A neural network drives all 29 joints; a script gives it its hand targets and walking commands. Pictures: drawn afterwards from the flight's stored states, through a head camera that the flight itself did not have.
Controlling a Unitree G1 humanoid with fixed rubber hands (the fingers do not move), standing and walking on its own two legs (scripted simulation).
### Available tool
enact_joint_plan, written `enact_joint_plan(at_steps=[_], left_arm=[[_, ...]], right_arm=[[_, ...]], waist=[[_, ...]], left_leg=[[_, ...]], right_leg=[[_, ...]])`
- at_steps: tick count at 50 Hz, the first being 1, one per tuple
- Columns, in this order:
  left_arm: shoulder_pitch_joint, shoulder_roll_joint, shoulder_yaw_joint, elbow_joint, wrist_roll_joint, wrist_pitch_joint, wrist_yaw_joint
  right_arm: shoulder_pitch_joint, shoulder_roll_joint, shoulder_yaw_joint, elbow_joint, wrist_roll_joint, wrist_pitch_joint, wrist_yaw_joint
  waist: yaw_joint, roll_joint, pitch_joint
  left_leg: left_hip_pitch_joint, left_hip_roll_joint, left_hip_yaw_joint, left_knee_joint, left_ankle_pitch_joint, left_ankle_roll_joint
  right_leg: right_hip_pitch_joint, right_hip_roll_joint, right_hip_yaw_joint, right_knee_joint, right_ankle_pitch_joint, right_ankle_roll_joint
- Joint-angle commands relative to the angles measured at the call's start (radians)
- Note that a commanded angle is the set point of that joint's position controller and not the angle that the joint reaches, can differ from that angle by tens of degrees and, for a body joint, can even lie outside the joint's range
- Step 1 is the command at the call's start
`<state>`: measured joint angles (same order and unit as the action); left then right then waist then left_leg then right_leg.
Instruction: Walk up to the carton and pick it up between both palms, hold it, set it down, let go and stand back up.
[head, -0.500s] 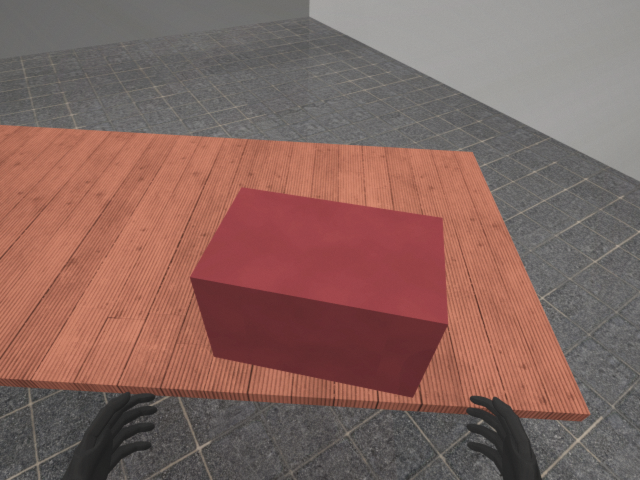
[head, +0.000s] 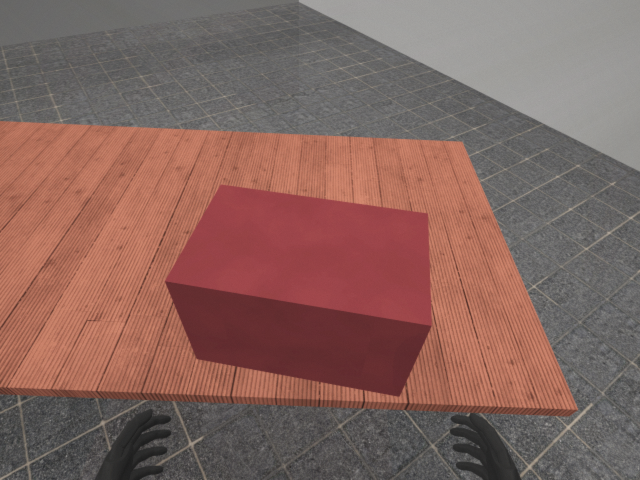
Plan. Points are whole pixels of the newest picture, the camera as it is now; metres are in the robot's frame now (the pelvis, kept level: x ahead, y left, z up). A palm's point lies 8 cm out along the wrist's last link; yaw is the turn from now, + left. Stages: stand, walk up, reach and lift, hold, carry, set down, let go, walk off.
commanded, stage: set down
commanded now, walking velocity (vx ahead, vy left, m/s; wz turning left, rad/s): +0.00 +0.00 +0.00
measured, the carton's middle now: (308, 288) +0.38 +0.02 +0.02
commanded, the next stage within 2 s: let go in 0.12 s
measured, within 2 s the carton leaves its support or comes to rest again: neither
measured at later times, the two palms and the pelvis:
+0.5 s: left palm (135, 471) +0.17 +0.23 -0.08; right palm out of the picture +0.16 -0.22 -0.07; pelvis +0.01 +0.01 +0.00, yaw -1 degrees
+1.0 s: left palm out of the picture +0.07 +0.27 -0.12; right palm out of the picture +0.02 -0.23 -0.14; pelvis -0.01 +0.03 -0.01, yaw -3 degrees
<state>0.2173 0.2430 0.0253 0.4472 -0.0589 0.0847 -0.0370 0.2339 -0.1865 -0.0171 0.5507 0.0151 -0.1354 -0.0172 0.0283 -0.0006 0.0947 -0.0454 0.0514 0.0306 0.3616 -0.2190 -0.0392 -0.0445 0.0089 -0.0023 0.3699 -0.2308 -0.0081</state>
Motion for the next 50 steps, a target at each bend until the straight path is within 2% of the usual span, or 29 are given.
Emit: enact_joint_plan(at_steps=[1,5,6,7,8,10,11,14,15,16,17,20,21,22,24,28,31,32,33,35,36,38,40,42,43,44,45,48,50], left_arm=[[-0.044,0.09,0.048,-0.121,0.029,-0.02,-0.001],[-0.086,0.115,0.051,-0.098,0.023,-0.011,0.007],[-0.044,0.1,0.035,-0.098,0.018,-0.011,0.012],[-0.048,0.066,0.019,-0.05,0.053,0.006,0.023],[-0.063,0.11,0.036,-0.137,0.005,-0.016,0.015],[-0.064,0.067,0.009,-0.015,0.039,0.03,0.028],[-0.062,0.062,0.012,-0.096,0.05,0.025,0.033],[-0.046,0.066,0.017,-0.126,0.024,-0.001,0.034],[-0.085,0.044,-0.001,-0.044,0.052,0.01,0.038],[-0.055,0.073,0.014,-0.071,0.043,0.011,0.033],[-0.067,0.066,0.005,-0.052,0.039,0.015,0.031],[-0.105,0.056,0.009,-0.09,0.057,0.027,0.038],[-0.063,0.052,0.013,-0.081,0.061,0.03,0.034],[-0.063,0.045,0.011,-0.063,0.063,0.034,0.033],[-0.091,0.045,0.018,-0.082,0.067,0.034,0.04],[-0.084,0.022,-0.003,-0.055,0.074,0.03,0.05],[-0.098,0.025,-0.001,-0.066,0.073,0.032,0.053],[0.018,0.095,0.038,0.019,0.135,-0.056,0.041],[0.036,0.109,0.033,0.038,0.111,-0.083,0.033],[0.029,0.084,0.026,0.056,0.111,-0.111,0.024],[0.035,0.103,0.028,0.071,0.117,-0.125,0.018],[0.004,0.071,0.017,0.077,0.113,-0.13,0.023],[0.039,0.104,0.031,0.107,0.1,-0.127,0.029],[0.076,0.047,0.007,0.122,0.102,-0.131,0.022],[0.051,0.069,0.005,0.143,0.106,-0.132,0.021],[0.091,0.096,0.018,0.165,0.093,-0.135,0.027],[0.108,0.08,0.017,0.152,0.098,-0.137,0.027],[0.117,0.081,0.013,0.206,0.096,-0.135,0.039],[0.122,0.062,0.01,0.211,0.094,-0.144,0.03]], right_arm=[[-0.043,-0.105,-0.024,-0.041,-0.004,-0.055,-0.005],[-0.073,-0.112,-0.026,-0.03,0.003,-0.071,0.002],[-0.06,-0.098,-0.024,-0.053,-0.003,-0.081,-0.001],[-0.084,-0.134,-0.03,0.067,-0.012,-0.066,0.022],[-0.077,-0.073,-0.011,-0.099,0.01,-0.095,0.004],[-0.102,-0.138,-0.036,0.069,-0.015,-0.072,0.022],[-0.098,-0.134,-0.024,0.052,0.004,-0.077,0.027],[-0.07,-0.131,-0.026,0.011,0.015,-0.1,0.025],[-0.108,-0.134,-0.034,0.114,0.004,-0.085,0.033],[-0.107,-0.138,-0.031,0.045,0.005,-0.086,0.028],[-0.101,-0.128,-0.028,0.087,-0.007,-0.083,0.024],[-0.127,-0.144,-0.028,0.077,0.002,-0.085,0.028],[-0.129,-0.133,-0.018,0.064,0.006,-0.093,0.025],[-0.117,-0.134,-0.009,0.077,0.007,-0.088,0.024],[-0.136,-0.122,-0.017,0.056,-0.002,-0.099,0.032],[-0.123,-0.145,-0.049,0.069,-0.018,-0.101,0.043],[-0.129,-0.137,-0.044,0.088,-0.034,-0.077,0.048],[-0.036,-0.184,-0.057,0.175,-0.067,0.063,0.037],[-0.001,-0.186,-0.062,0.154,-0.073,0.113,0.034],[-0.022,-0.187,-0.066,0.151,-0.052,0.128,0.046],[-0.008,-0.153,-0.065,0.164,-0.05,0.126,0.05],[-0.062,-0.175,-0.069,0.176,-0.057,0.134,0.049],[-0.042,-0.14,-0.056,0.188,-0.054,0.128,0.061],[-0.014,-0.189,-0.073,0.228,-0.06,0.136,0.057],[0.016,-0.197,-0.072,0.24,-0.055,0.14,0.053],[0.04,-0.153,-0.052,0.268,-0.056,0.133,0.055],[0.002,-0.144,-0.043,0.271,-0.055,0.133,0.046],[0.037,-0.147,-0.046,0.293,-0.047,0.118,0.044],[0.033,-0.186,-0.053,0.326,-0.048,0.123,0.042]], waist=[[0.011,-0.018,-0.094],[0.0,-0.025,-0.08],[-0.019,-0.005,-0.061],[0.002,0.054,-0.056],[0.001,-0.029,-0.103],[-0.027,0.017,-0.049],[0.009,0.042,-0.075],[-0.016,-0.005,-0.123],[-0.015,0.017,-0.093],[0.004,-0.024,-0.071],[-0.023,-0.023,-0.053],[-0.021,0.007,-0.099],[0.007,-0.006,-0.102],[-0.016,0.002,-0.074],[0.011,0.0,-0.091],[-0.025,0.023,-0.114],[-0.015,0.006,-0.062],[-0.045,0.085,0.07],[-0.039,0.013,0.049],[-0.022,0.073,-0.106],[-0.027,0.006,-0.107],[-0.012,-0.024,-0.134],[-0.032,-0.074,-0.13],[-0.013,-0.03,-0.145],[-0.054,0.003,-0.092],[-0.032,-0.077,-0.144],[-0.012,-0.009,-0.165],[-0.054,-0.03,-0.152],[-0.011,0.03,-0.132]], left_leg=[[0.105,-0.07,0.047,-0.016,0.26,-0.001],[0.105,-0.069,0.05,-0.012,0.273,0.005],[0.118,-0.064,0.045,-0.015,0.286,-0.005],[0.14,-0.047,0.032,-0.02,0.309,-0.02],[0.102,-0.061,0.054,-0.003,0.29,-0.002],[0.126,-0.048,0.038,-0.006,0.302,-0.009],[0.127,-0.043,0.047,-0.007,0.336,-0.018],[0.141,-0.057,0.041,0.014,0.379,-0.011],[0.111,-0.054,0.038,0.009,0.351,-0.011],[0.114,-0.063,0.04,0.009,0.335,-0.003],[0.108,-0.064,0.044,0.013,0.302,0.005],[0.144,-0.058,0.047,0.016,0.336,-0.003],[0.118,-0.065,0.051,0.023,0.355,-0.002],[0.114,-0.063,0.047,0.015,0.336,-0.008],[0.105,-0.059,0.058,0.008,0.305,0.003],[0.095,-0.048,0.044,0.017,0.31,-0.011],[0.039,-0.05,0.049,-0.009,0.216,-0.003],[-0.126,0.056,-0.012,0.04,0.232,0.018],[-0.155,0.064,-0.037,0.004,0.118,0.03],[-0.14,0.061,-0.018,0.019,0.097,0.023],[-0.109,0.044,-0.024,0.024,0.112,0.024],[-0.133,0.018,-0.02,0.039,0.056,0.033],[-0.113,0.033,-0.027,0.054,-0.018,0.033],[-0.115,0.031,-0.024,0.049,-0.023,0.034],[-0.163,0.019,-0.004,0.05,-0.032,0.039],[-0.155,0.029,-0.032,0.045,-0.016,0.042],[-0.125,0.038,-0.002,0.064,-0.015,0.042],[-0.127,0.048,-0.035,0.059,0.067,0.073],[-0.135,0.067,-0.06,0.035,0.059,0.074]], right_leg=[[-0.066,-0.006,-0.003,-0.09,0.232,0.031],[-0.088,-0.002,0.01,-0.083,0.268,0.023],[-0.092,0.013,-0.006,-0.093,0.248,0.018],[-0.107,0.027,-0.016,-0.086,0.191,0.0],[-0.048,0.01,0.008,-0.105,0.241,0.013],[-0.116,0.027,-0.005,-0.087,0.223,0.004],[-0.102,0.026,-0.002,-0.083,0.227,-0.002],[-0.095,0.039,-0.012,-0.069,0.284,0.008],[-0.086,0.031,-0.014,-0.072,0.27,0.0],[-0.087,0.025,-0.005,-0.089,0.281,0.016],[-0.098,0.016,-0.012,-0.083,0.273,0.015],[-0.095,0.022,-0.007,-0.077,0.28,0.009],[-0.074,0.022,0.005,-0.09,0.293,0.01],[-0.086,0.028,-0.004,-0.074,0.287,0.011],[-0.089,0.015,-0.011,-0.082,0.256,0.006],[-0.08,0.036,-0.019,-0.073,0.216,-0.012],[-0.088,0.018,0.0,-0.079,0.136,-0.011],[-0.243,-0.079,0.065,0.002,0.183,0.016],[-0.204,-0.07,0.066,0.003,0.121,0.027],[-0.157,-0.068,0.085,0.016,0.159,0.033],[-0.179,-0.066,0.086,0.05,0.193,0.027],[-0.158,-0.063,0.077,0.06,0.286,0.025],[-0.235,-0.057,0.082,0.049,0.228,0.025],[-0.24,-0.062,0.101,0.038,0.142,0.016],[-0.231,-0.083,0.123,0.036,0.195,0.015],[-0.18,-0.082,0.117,0.062,0.202,0.005],[-0.226,-0.079,0.104,0.056,0.221,0.012],[-0.236,-0.076,0.112,0.079,0.266,0.003],[-0.264,-0.067,0.098,0.099,0.186,-0.003]])
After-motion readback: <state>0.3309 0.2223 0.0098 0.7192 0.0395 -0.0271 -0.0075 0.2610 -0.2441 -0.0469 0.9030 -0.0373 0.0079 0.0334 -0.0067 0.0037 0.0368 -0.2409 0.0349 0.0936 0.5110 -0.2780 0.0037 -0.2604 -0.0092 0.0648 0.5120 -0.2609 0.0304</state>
